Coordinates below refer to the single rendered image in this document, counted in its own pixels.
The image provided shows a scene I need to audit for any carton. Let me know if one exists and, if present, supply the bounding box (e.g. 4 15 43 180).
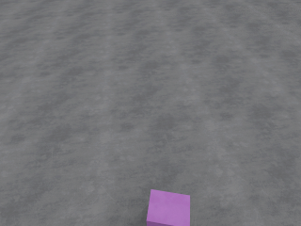
146 189 190 226

